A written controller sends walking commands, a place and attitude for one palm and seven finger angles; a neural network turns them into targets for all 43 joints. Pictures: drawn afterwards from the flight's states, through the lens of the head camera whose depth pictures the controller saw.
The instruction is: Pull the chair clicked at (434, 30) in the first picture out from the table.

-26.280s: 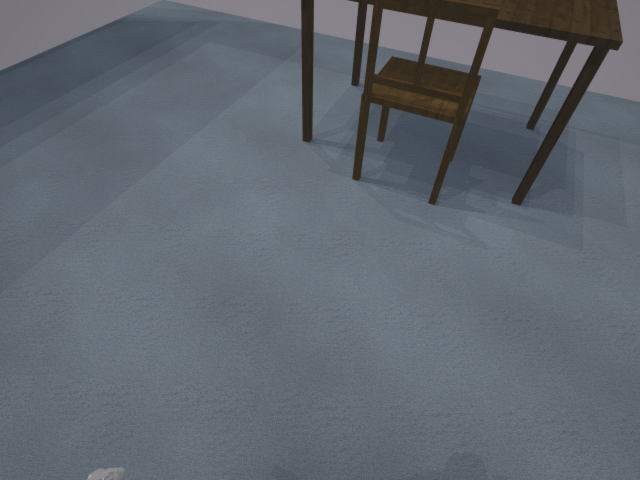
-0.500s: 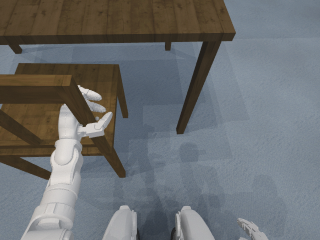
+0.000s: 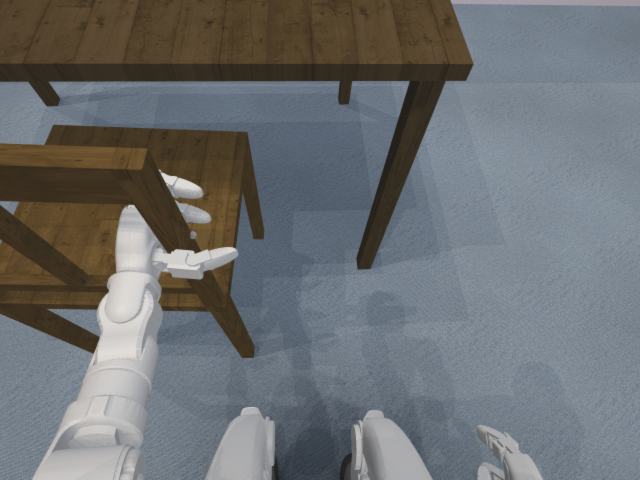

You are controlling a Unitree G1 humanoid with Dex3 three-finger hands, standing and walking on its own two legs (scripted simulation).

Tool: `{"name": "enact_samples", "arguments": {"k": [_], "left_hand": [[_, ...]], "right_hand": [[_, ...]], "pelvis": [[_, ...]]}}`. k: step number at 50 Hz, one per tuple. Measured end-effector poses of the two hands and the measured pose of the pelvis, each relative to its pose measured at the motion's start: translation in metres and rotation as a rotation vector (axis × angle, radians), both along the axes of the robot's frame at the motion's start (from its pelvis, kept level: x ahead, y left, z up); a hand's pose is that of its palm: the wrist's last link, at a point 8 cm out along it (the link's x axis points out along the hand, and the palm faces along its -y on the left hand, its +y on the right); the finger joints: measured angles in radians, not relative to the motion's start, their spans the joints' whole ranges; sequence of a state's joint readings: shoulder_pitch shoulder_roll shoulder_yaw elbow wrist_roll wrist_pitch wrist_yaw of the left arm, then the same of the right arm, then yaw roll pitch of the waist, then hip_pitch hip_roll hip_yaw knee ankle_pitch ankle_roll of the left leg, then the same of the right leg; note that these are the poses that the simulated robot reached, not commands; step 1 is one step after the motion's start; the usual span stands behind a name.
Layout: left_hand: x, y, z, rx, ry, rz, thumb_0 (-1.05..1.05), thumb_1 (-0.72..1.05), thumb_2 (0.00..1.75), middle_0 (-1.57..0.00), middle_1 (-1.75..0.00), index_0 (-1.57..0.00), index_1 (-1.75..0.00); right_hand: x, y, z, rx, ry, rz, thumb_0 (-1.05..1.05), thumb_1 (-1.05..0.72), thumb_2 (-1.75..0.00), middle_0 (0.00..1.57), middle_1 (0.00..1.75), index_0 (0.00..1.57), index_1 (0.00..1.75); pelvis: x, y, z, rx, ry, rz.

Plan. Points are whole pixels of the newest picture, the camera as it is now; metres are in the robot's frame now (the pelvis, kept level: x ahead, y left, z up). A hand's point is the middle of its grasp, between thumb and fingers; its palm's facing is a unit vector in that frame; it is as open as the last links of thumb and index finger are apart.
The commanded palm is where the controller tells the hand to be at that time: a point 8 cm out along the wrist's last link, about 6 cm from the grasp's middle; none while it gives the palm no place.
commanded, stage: open the thumb and straighten the fingers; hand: left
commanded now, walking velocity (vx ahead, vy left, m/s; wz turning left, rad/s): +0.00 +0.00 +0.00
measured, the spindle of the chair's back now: (30, 244) +0.40 +0.37 +0.00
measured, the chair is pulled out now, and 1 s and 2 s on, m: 0.06 0.06 0.06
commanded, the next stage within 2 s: draw the fingers out of the gap in 0.44 s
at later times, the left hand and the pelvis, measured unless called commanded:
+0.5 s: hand (189, 229) +0.42 +0.17 +0.02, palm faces +0.03 -1.00 -0.01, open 17.3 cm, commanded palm +0.39 +0.21 +0.02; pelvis -0.01 +0.00 +0.00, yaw +0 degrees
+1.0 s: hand (187, 285) +0.34 +0.16 +0.01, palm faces +0.01 -1.00 -0.01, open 17.5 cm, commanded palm +0.32 +0.21 +0.02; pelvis +0.00 +0.01 +0.01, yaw +0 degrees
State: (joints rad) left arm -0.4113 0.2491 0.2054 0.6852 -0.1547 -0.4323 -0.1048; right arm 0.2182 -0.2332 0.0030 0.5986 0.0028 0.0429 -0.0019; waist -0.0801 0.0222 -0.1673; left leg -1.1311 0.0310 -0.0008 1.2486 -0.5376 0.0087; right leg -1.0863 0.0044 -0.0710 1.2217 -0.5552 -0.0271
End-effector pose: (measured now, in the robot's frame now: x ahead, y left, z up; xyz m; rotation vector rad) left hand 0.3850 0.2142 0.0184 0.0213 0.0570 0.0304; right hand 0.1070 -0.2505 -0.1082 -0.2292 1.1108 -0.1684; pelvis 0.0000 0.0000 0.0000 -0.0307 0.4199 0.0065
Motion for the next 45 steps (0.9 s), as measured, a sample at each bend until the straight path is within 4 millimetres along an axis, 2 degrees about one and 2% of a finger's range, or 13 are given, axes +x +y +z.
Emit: {"name": "enact_samples", "arguments": {"k": [4, 9, 18, 23, 28, 34, 45], "left_hand": [[-0.001, -0.002, 0.003, 0.0, -0.011, -0.009, -0.01, -0.31, 0.36, -0.44, -1.28, -0.44, -1.28], [-0.001, -0.002, 0.001, -0.001, -0.003, -0.003, -0.01, -0.46, 0.26, -0.35, -1.01, -0.35, -1.01], [0.005, 0.002, 0.0, -0.001, -0.009, 0.005, -0.01, -0.54, 0.21, -0.14, -0.41, -0.14, -0.41], [0.007, 0.004, 0.0, -0.005, -0.001, 0.002, -0.01, -0.54, 0.21, -0.06, -0.17, -0.06, -0.18], [0.008, 0.005, 0.0, -0.01, -0.001, -0.001, -0.01, -0.55, 0.2, -0.02, -0.07, -0.02, -0.07], [0.005, 0.007, 0.0, -0.016, -0.004, -0.006, -0.01, -0.55, 0.2, -0.01, -0.02, -0.01, -0.02], [-0.048, 0.001, -0.006, -0.019, 0.02, -0.009, -0.01, -0.55, 0.2, 0.0, 0.0, 0.0, -0.01]], "right_hand": [[-0.011, -0.004, 0.0, -0.004, 0.008, -0.01, 0.01, -0.91, -0.9, 0.2, 0.3, 0.2, 0.3], [-0.025, -0.008, -0.001, -0.011, 0.027, -0.021, 0.01, -0.91, -0.9, 0.2, 0.3, 0.2, 0.3], [-0.043, -0.011, -0.003, -0.022, 0.058, -0.038, 0.01, -0.91, -0.9, 0.2, 0.3, 0.2, 0.3], [-0.044, -0.009, -0.002, -0.02, 0.066, -0.041, 0.01, -0.91, -0.9, 0.2, 0.3, 0.2, 0.3], [-0.04, -0.006, 0.0, -0.017, 0.062, -0.04, 0.01, -0.91, -0.9, 0.2, 0.3, 0.2, 0.3], [-0.03, -0.002, 0.002, -0.01, 0.045, -0.038, 0.01, -0.91, -0.9, 0.2, 0.3, 0.2, 0.3], [0.01, 0.01, 0.012, 0.011, -0.036, 0.01, 0.01, -0.91, -0.9, 0.2, 0.3, 0.2, 0.3]], "pelvis": [[-0.004, -0.002, 0.0, 0.0, -0.004, -0.002], [-0.008, -0.004, -0.001, 0.002, -0.007, -0.003], [-0.012, -0.004, -0.003, 0.001, -0.004, -0.005], [-0.011, -0.002, -0.002, 0.0, -0.001, -0.006], [-0.008, 0.0, 0.0, -0.002, 0.002, -0.008], [-0.003, 0.003, 0.002, -0.003, 0.004, -0.012], [0.005, 0.008, 0.008, -0.001, -0.018, -0.007]]}}
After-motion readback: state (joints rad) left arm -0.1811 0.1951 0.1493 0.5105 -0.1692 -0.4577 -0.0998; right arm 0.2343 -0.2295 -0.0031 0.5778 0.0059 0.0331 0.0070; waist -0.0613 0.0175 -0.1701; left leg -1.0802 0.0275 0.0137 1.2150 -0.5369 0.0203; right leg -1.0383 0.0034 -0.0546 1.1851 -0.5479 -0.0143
